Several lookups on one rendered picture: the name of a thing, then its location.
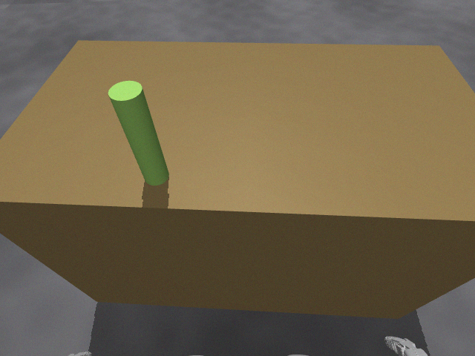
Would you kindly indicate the right robot hand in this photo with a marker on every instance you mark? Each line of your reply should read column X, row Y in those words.
column 403, row 347

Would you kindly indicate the can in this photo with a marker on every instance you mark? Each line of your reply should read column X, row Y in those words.
column 134, row 115

